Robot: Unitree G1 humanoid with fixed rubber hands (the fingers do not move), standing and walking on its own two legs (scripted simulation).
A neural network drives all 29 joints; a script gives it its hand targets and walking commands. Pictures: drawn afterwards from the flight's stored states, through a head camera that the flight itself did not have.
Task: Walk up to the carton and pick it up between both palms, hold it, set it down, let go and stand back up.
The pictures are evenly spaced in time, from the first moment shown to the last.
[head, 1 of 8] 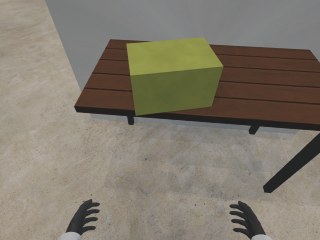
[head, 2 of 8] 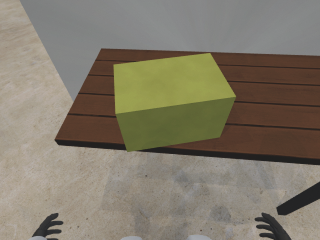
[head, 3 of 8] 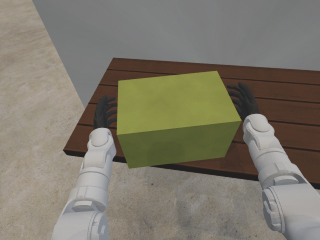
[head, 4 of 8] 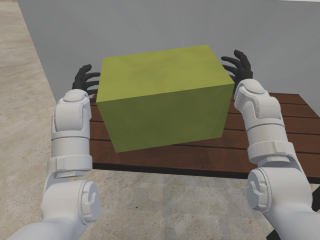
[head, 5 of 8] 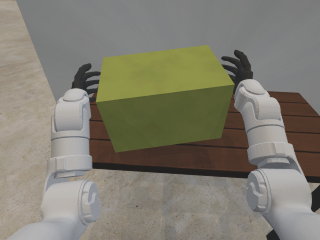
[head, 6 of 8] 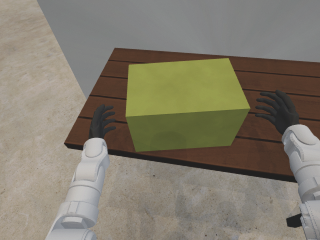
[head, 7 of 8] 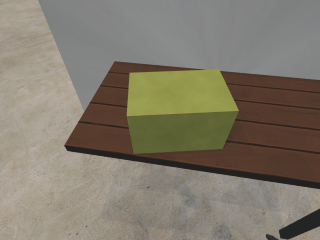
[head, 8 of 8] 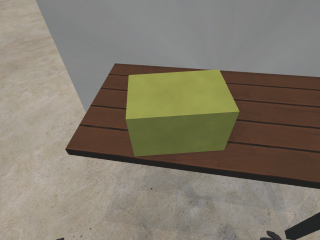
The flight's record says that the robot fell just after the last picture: no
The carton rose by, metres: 0.17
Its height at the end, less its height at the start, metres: +0.00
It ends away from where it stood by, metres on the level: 0.03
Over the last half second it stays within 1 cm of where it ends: yes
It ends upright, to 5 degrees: yes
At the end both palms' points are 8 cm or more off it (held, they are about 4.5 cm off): yes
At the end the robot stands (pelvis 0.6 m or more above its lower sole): yes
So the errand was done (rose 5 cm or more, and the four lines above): yes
